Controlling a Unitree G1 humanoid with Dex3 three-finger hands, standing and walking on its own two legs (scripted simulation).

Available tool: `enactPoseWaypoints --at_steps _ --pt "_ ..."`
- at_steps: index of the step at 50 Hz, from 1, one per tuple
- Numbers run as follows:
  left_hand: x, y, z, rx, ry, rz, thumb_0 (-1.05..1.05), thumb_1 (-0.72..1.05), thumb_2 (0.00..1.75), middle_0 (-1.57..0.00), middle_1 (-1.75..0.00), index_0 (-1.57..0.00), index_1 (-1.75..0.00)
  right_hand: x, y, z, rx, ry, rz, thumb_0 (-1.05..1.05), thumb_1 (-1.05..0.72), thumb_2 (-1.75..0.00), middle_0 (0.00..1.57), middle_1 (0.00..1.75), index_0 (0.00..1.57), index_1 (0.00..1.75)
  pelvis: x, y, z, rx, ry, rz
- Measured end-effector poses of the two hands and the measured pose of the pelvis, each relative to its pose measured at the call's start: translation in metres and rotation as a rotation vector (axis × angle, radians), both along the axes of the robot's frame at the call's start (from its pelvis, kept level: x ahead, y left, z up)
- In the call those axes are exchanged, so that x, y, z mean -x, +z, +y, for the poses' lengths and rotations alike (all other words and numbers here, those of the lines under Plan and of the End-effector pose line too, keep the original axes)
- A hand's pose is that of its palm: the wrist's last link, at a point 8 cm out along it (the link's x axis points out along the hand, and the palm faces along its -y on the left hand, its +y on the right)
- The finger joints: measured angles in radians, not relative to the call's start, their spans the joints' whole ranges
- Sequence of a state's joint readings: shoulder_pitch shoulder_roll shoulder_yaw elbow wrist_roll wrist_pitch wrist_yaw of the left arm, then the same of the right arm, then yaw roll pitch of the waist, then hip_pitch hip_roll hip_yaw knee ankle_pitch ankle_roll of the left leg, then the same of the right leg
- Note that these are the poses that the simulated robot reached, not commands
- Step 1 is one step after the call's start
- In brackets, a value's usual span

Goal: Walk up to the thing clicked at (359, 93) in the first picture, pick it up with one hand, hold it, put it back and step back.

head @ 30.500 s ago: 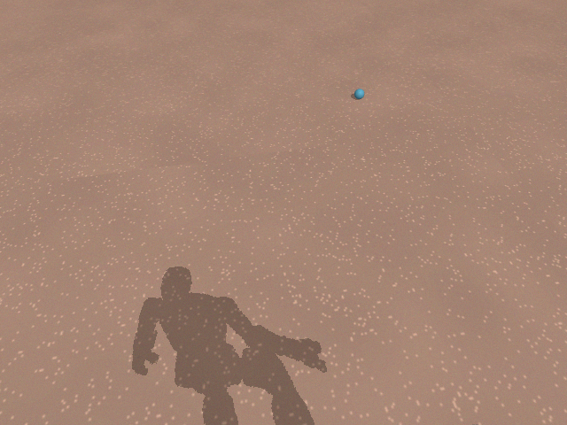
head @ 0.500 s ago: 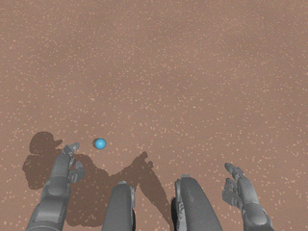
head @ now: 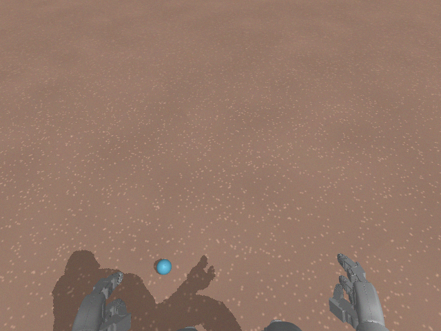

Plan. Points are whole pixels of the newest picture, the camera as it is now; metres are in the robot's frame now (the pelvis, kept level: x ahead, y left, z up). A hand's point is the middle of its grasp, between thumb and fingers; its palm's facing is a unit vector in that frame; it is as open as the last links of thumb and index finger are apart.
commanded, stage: home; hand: left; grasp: from above
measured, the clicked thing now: (164, 266) +0.48 +0.26 -0.69
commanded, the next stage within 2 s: stand in 1.94 s
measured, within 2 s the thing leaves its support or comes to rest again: neither
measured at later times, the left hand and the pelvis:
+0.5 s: hand (127, 322) +0.16 +0.18 -0.05, palm faces +0.04 -0.98 -0.20, open 7.4 cm; pelvis +0.00 +0.00 +0.00, yaw +0 degrees
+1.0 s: hand (129, 322) +0.16 +0.18 -0.05, palm faces +0.04 -0.98 -0.20, open 7.4 cm; pelvis +0.00 +0.00 +0.00, yaw +0 degrees
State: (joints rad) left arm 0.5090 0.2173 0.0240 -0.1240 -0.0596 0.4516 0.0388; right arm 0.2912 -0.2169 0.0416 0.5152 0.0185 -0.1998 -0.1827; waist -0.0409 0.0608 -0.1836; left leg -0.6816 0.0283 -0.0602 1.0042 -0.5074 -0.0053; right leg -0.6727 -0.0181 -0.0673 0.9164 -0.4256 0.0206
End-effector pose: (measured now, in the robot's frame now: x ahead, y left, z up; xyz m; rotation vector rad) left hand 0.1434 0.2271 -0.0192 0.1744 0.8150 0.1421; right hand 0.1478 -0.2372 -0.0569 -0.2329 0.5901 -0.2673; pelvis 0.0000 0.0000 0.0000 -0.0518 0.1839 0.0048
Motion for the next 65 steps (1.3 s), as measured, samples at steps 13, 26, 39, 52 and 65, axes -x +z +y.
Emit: enactPoseWaypoints --at_steps 13,26,39,52,65 --pt "0.006 -0.005 0.002 0.012 0.002 0.011 0.01 0.90 0.90 -0.20 -0.30 -0.20 -0.30 -0.014 0.007 0.004 0.020 0.051 -0.046 0.02 -0.90 -0.90 0.20 0.30 0.20 0.30 0.002 0.000 0.000 -0.001 0.008 -0.020" --pt "0.003 -0.003 0.002 0.008 -0.015 0.008 0.01 0.90 0.90 -0.20 -0.30 -0.20 -0.30 0.011 -0.002 0.002 0.013 0.015 0.008 0.02 -0.90 -0.90 0.20 0.30 0.20 0.30 0.005 0.001 0.002 -0.001 -0.001 -0.026" --pt "0.005 -0.003 0.000 0.010 -0.017 0.012 0.01 0.90 0.90 -0.20 -0.30 -0.20 -0.30 0.013 -0.002 -0.001 0.012 0.008 -0.004 0.02 -0.90 -0.90 0.20 0.30 0.20 0.30 0.007 0.000 0.001 -0.003 -0.004 -0.024" --pt "0.002 -0.003 -0.002 0.009 -0.014 0.005 0.01 0.90 0.90 -0.20 -0.30 -0.20 -0.30 0.003 0.000 -0.004 0.018 0.014 -0.016 0.02 -0.90 -0.90 0.20 0.30 0.20 0.30 0.003 0.000 -0.002 -0.004 -0.001 -0.021" --pt "-0.002 -0.004 0.000 0.007 -0.019 0.011 0.01 0.90 0.90 -0.20 -0.30 -0.20 -0.30 0.000 -0.001 -0.002 0.018 0.006 -0.006 0.02 -0.90 -0.90 0.20 0.30 0.20 0.30 -0.002 -0.001 0.000 -0.002 -0.002 -0.015"
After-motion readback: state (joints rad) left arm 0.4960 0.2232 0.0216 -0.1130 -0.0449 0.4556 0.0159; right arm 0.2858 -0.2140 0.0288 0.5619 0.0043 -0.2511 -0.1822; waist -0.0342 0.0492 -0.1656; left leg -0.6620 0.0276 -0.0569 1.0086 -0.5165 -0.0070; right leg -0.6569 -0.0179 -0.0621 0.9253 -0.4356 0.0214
